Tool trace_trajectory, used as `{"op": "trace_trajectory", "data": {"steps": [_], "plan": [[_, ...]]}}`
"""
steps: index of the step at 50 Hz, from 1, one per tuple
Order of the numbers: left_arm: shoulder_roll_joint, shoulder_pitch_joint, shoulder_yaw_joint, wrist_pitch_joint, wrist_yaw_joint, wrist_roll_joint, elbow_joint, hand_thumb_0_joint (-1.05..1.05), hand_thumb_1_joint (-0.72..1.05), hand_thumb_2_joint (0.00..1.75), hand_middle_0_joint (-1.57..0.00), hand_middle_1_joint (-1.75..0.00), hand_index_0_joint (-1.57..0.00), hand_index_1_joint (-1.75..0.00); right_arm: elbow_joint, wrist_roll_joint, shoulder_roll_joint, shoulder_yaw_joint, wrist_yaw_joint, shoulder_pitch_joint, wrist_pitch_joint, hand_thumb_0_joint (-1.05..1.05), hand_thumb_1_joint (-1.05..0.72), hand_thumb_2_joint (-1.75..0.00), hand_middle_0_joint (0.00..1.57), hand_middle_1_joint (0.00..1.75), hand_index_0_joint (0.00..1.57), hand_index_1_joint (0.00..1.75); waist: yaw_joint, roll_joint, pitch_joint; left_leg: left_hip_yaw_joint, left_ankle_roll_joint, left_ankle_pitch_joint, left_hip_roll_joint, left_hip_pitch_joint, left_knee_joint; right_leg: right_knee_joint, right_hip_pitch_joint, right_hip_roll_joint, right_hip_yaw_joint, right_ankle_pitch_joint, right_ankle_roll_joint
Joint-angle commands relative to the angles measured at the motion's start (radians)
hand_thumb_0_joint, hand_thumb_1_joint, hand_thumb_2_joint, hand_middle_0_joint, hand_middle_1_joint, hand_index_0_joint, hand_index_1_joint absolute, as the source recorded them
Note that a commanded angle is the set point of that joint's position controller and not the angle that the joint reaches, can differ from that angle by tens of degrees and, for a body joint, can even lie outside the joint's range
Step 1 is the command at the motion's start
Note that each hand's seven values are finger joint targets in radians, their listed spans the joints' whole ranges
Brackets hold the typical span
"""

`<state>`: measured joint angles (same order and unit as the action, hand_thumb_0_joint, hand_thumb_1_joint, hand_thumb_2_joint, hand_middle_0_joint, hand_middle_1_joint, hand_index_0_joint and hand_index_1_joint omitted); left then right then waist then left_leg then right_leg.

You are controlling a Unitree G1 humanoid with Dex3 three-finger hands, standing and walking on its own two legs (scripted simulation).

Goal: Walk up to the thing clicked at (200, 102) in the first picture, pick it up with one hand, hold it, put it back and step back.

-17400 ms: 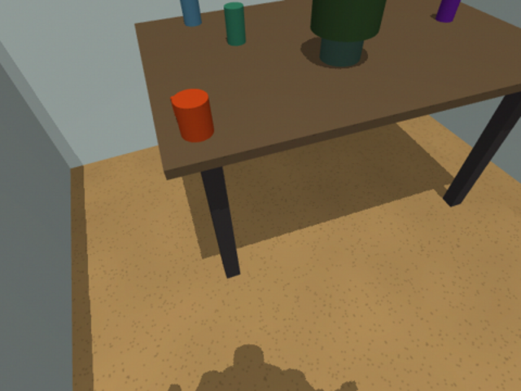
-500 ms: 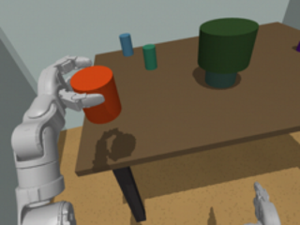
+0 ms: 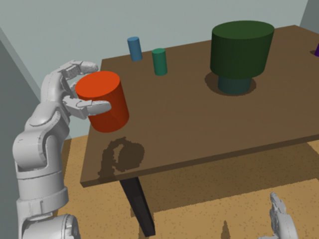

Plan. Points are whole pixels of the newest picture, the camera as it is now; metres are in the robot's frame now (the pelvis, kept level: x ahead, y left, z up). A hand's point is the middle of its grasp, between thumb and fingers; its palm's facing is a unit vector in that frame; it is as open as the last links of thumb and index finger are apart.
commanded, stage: hold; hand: left
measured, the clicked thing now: (102, 98) +0.35 +0.14 +0.25
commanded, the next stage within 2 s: crouch in 0.68 s
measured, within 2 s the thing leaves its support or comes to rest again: neither
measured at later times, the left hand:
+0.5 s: hand (87, 88) +0.34 +0.16 +0.29, palm faces +0.13 -0.99 -0.01, open 11.7 cm
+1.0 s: hand (91, 88) +0.36 +0.16 +0.27, palm faces +0.14 -0.99 +0.01, open 11.6 cm
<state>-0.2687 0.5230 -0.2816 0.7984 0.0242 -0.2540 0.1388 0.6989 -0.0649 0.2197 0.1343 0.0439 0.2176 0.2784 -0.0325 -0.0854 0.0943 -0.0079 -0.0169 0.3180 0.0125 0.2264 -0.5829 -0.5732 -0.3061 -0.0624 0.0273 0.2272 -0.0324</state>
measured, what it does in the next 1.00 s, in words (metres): stands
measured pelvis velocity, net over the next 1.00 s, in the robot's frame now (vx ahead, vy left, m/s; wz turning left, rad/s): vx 0.00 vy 0.00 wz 0.00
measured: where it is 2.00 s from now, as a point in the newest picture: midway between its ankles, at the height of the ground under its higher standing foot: outside the picture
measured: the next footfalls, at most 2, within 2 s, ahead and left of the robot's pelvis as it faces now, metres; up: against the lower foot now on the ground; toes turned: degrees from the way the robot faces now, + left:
none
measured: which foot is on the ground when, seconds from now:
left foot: down 0.00-1.00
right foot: down 0.00-1.00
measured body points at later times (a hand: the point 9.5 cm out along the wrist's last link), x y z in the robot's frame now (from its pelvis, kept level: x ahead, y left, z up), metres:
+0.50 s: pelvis +0.00 +0.00 +0.00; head -0.05 -0.03 +0.45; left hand +0.33 +0.21 +0.29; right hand +0.18 -0.25 -0.07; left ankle +0.00 +0.13 -0.73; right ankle +0.05 -0.14 -0.73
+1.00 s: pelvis +0.00 +0.00 +0.00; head -0.05 -0.03 +0.45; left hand +0.34 +0.21 +0.28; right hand +0.17 -0.26 -0.08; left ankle +0.00 +0.13 -0.73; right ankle +0.05 -0.14 -0.73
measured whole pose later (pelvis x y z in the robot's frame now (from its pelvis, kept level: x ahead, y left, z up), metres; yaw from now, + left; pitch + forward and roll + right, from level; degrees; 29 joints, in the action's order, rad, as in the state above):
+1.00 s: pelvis +0.00 +0.00 +0.00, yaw +0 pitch -2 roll +0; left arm -0.27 0.60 -0.27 0.76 0.04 -0.24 0.00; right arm 0.74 -0.06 0.22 0.14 0.04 0.21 0.28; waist -0.03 -0.08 0.09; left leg 0.00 -0.01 0.31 0.01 0.24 -0.58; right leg -0.57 -0.32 -0.06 0.02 0.22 -0.04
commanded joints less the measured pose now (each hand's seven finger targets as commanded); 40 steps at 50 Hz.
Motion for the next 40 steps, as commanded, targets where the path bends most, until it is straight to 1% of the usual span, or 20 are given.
{"op": "trace_trajectory", "data": {"steps": [1, 2, 3, 4, 7, 9, 11, 13, 14, 17, 21, 22, 23, 24, 29, 36, 37, 38, 39, 40], "plan": [[-0.214, 0.532, -0.093, -0.117, 0.013, -0.007, 0.222, 0.0, -0.15, 1.25, -1.21, -1.43, -1.24, -1.43, -0.169, -0.003, 0.114, 0.025, 0.004, -0.156, 0.065, 0.0, 0.53, -0.06, 0.05, 0.05, 0.05, 0.05, -0.008, 0.085, 0.19, 0.018, 0.021, -0.154, -0.036, -0.009, 0.098, 0.092, 0.096, 0.047, 0.054, -0.081, 0.019], [-0.208, 0.532, -0.086, -0.116, 0.01, -0.008, 0.209, 0.0, -0.15, 1.26, -1.22, -1.45, -1.26, -1.45, -0.173, -0.002, 0.116, 0.03, 0.006, -0.135, 0.063, 0.0, 0.53, -0.06, 0.05, 0.05, 0.05, 0.05, 0.008, 0.092, 0.197, 0.022, 0.024, -0.152, -0.037, -0.015, 0.095, 0.097, 0.097, 0.045, 0.05, -0.086, 0.018], [-0.2, 0.535, -0.075, -0.116, 0.01, -0.005, 0.226, 0.0, -0.14, 1.27, -1.22, -1.44, -1.26, -1.44, -0.172, -0.004, 0.105, 0.018, 0.002, -0.148, 0.064, 0.0, 0.53, -0.06, 0.05, 0.05, 0.05, 0.05, -0.007, 0.085, 0.192, 0.022, 0.023, -0.148, -0.039, -0.005, 0.1, 0.096, 0.1, 0.045, 0.052, -0.077, 0.02], [-0.206, 0.523, -0.087, -0.117, 0.008, -0.006, 0.208, 0.0, -0.15, 1.27, -1.22, -1.44, -1.25, -1.44, -0.174, -0.003, 0.114, 0.031, 0.002, -0.144, 0.065, 0.0, 0.53, -0.06, 0.05, 0.05, 0.05, 0.05, -0.002, 0.086, 0.202, 0.022, 0.023, -0.151, -0.037, -0.018, 0.097, 0.095, 0.099, 0.045, 0.049, -0.08, 0.02], [-0.18, 0.51, -0.065, -0.116, 0.006, -0.007, 0.213, 0.0, -0.14, 1.26, -1.22, -1.44, -1.26, -1.44, -0.167, -0.004, 0.109, 0.023, -0.001, -0.156, 0.065, 0.0, 0.53, -0.06, 0.05, 0.05, 0.05, 0.05, -0.008, 0.084, 0.18, 0.014, 0.022, -0.136, -0.032, -0.002, 0.102, 0.093, 0.096, 0.046, 0.053, -0.068, 0.02], [-0.228, 0.542, -0.1, -0.122, 0.01, -0.006, 0.24, 0.0, -0.15, 1.25, -1.23, -1.44, -1.26, -1.44, -0.193, -0.003, 0.12, 0.029, 0.001, -0.16, 0.066, 0.0, 0.53, -0.06, 0.05, 0.05, 0.05, 0.05, -0.01, 0.075, 0.225, 0.02, 0.023, -0.152, -0.037, -0.01, 0.097, 0.096, 0.118, 0.043, 0.048, -0.082, 0.02], [-0.209, 0.538, -0.081, -0.119, 0.01, 0.0, 0.239, 0.0, -0.17, 1.24, -1.22, -1.43, -1.25, -1.43, -0.163, -0.001, 0.11, 0.025, -0.001, -0.154, 0.063, 0.0, 0.53, -0.06, 0.05, 0.05, 0.05, 0.05, -0.006, 0.063, 0.2, 0.021, 0.022, -0.136, -0.037, -0.007, 0.1, 0.098, 0.104, 0.045, 0.049, -0.066, 0.02], [-0.209, 0.542, -0.092, -0.118, 0.012, -0.006, 0.25, 0.0, -0.16, 1.25, -1.22, -1.44, -1.26, -1.44, -0.183, 0.0, 0.129, 0.04, 0.002, -0.159, 0.068, 0.0, 0.53, -0.06, 0.05, 0.05, 0.05, 0.05, 0.002, 0.087, 0.235, 0.023, 0.024, -0.156, -0.035, -0.026, 0.091, 0.093, 0.115, 0.046, 0.048, -0.084, 0.019], [-0.208, 0.539, -0.085, -0.116, 0.013, -0.003, 0.233, 0.0, -0.15, 1.25, -1.21, -1.44, -1.25, -1.43, -0.171, 0.0, 0.122, 0.033, 0.001, -0.16, 0.067, 0.0, 0.53, -0.06, 0.05, 0.05, 0.05, 0.05, 0.004, 0.094, 0.21, 0.023, 0.025, -0.147, -0.036, -0.017, 0.093, 0.095, 0.107, 0.047, 0.051, -0.075, 0.017], [-0.229, 0.554, -0.096, -0.117, 0.009, -0.005, 0.221, 0.0, -0.14, 1.27, -1.22, -1.45, -1.26, -1.44, -0.163, -0.001, 0.117, 0.026, 0.002, -0.156, 0.067, 0.0, 0.53, -0.06, 0.05, 0.05, 0.05, 0.05, -0.008, 0.088, 0.177, 0.013, 0.021, -0.129, -0.033, 0.004, 0.103, 0.099, 0.098, 0.046, 0.051, -0.063, 0.017], [-0.187, 0.537, -0.061, -0.11, 0.003, -0.006, 0.227, 0.0, -0.13, 1.27, -1.21, -1.44, -1.25, -1.44, -0.154, -0.004, 0.099, 0.017, -0.001, -0.148, 0.065, 0.0, 0.53, -0.06, 0.05, 0.05, 0.05, 0.05, 0.004, 0.069, 0.19, 0.019, 0.023, -0.135, -0.034, -0.012, 0.102, 0.094, 0.092, 0.046, 0.051, -0.07, 0.021], [-0.195, 0.546, -0.069, -0.112, 0.002, -0.007, 0.23, 0.0, -0.13, 1.27, -1.22, -1.45, -1.25, -1.44, -0.168, -0.004, 0.119, 0.029, 0.0, -0.149, 0.068, 0.0, 0.53, -0.06, 0.05, 0.05, 0.05, 0.05, 0.007, 0.072, 0.213, 0.018, 0.024, -0.141, -0.034, -0.016, 0.098, 0.094, 0.101, 0.045, 0.049, -0.076, 0.021], [-0.204, 0.521, -0.079, -0.106, 0.003, -0.006, 0.187, 0.0, -0.14, 1.26, -1.22, -1.44, -1.25, -1.44, -0.165, -0.003, 0.131, 0.037, 0.002, -0.147, 0.067, 0.0, 0.53, -0.06, 0.05, 0.05, 0.05, 0.05, 0.013, 0.1, 0.185, 0.014, 0.024, -0.135, -0.031, -0.011, 0.101, 0.098, 0.085, 0.049, 0.051, -0.073, 0.018], [-0.189, 0.555, -0.054, -0.107, 0.001, -0.003, 0.231, 0.0, -0.13, 1.26, -1.21, -1.43, -1.25, -1.43, -0.17, -0.003, 0.11, 0.017, -0.002, -0.156, 0.068, 0.0, 0.54, -0.06, 0.05, 0.05, 0.05, 0.05, 0.003, 0.071, 0.201, 0.016, 0.023, -0.142, -0.032, -0.017, 0.102, 0.097, 0.097, 0.047, 0.051, -0.077, 0.021], [-0.232, 0.583, -0.093, -0.11, 0.014, -0.002, 0.212, 0.0, -0.16, 1.25, -1.2, -1.43, -1.24, -1.43, -0.178, -0.003, 0.118, 0.027, -0.001, -0.155, 0.07, 0.0, 0.53, -0.06, 0.05, 0.05, 0.05, 0.05, 0.004, 0.086, 0.222, 0.019, 0.024, -0.149, -0.035, -0.018, 0.097, 0.093, 0.108, 0.046, 0.05, -0.08, 0.02], [-0.22, 0.592, -0.077, -0.117, 0.012, 0.001, 0.206, 0.0, -0.15, 1.25, -1.2, -1.43, -1.24, -1.43, -0.182, -0.003, 0.116, 0.024, -0.003, -0.153, 0.068, 0.0, 0.53, -0.06, 0.05, 0.05, 0.05, 0.05, 0.003, 0.072, 0.199, 0.019, 0.021, -0.165, -0.033, -0.013, 0.095, 0.091, 0.097, 0.047, 0.051, -0.095, 0.022], [-0.213, 0.596, -0.073, -0.117, 0.011, 0.001, 0.218, 0.0, -0.14, 1.26, -1.21, -1.44, -1.25, -1.44, -0.197, -0.003, 0.108, 0.016, -0.004, -0.151, 0.066, 0.0, 0.53, -0.06, 0.05, 0.05, 0.05, 0.05, 0.002, 0.078, 0.24, 0.018, 0.022, -0.177, -0.034, -0.027, 0.094, 0.089, 0.116, 0.046, 0.051, -0.105, 0.021], [-0.212, 0.572, -0.082, -0.111, 0.012, -0.004, 0.17, 0.0, -0.15, 1.26, -1.21, -1.44, -1.25, -1.44, -0.187, -0.005, 0.106, 0.016, -0.004, -0.141, 0.065, 0.0, 0.53, -0.06, 0.05, 0.05, 0.05, 0.05, 0.004, 0.097, 0.206, 0.02, 0.023, -0.172, -0.034, -0.012, 0.093, 0.092, 0.112, 0.045, 0.051, -0.1, 0.021], [-0.214, 0.591, -0.076, -0.114, 0.013, -0.001, 0.206, 0.0, -0.21, 1.28, -1.24, -1.46, -1.26, -1.47, -0.181, -0.004, 0.105, 0.015, -0.005, -0.151, 0.063, 0.0, 0.51, -0.07, 0.05, 0.05, 0.05, 0.05, -0.002, 0.058, 0.217, 0.026, 0.022, -0.174, -0.038, -0.017, 0.093, 0.092, 0.113, 0.045, 0.049, -0.099, 0.023], [-0.206, 0.583, -0.074, -0.113, 0.009, -0.003, 0.198, 0.0, -0.19, 1.2, -1.21, -1.4, -1.24, -1.4, -0.178, -0.003, 0.115, 0.026, -0.005, -0.146, 0.065, 0.0, 0.54, -0.05, 0.05, 0.05, 0.05, 0.05, 0.005, 0.074, 0.222, 0.025, 0.024, -0.174, -0.036, -0.022, 0.089, 0.091, 0.108, 0.045, 0.05, -0.099, 0.021]]}}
